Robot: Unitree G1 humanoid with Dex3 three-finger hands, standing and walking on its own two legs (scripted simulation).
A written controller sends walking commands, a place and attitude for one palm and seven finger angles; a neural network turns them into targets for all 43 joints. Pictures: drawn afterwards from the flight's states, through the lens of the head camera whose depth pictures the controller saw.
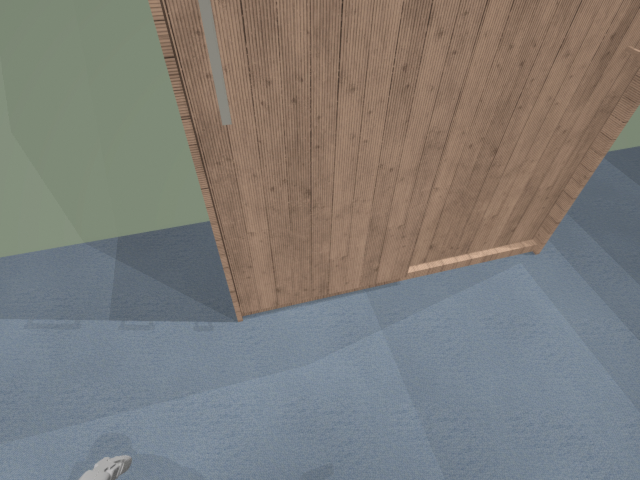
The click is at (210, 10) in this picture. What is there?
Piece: wardrobe's sliding door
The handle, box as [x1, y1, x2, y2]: [198, 0, 231, 124]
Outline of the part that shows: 198,0 222,124 229,124 231,122 210,1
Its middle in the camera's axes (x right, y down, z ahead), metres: -0.19 -0.32 +0.70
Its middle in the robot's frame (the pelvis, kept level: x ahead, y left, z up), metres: +0.75 +0.23 +0.17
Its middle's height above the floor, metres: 0.94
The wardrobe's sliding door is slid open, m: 0.00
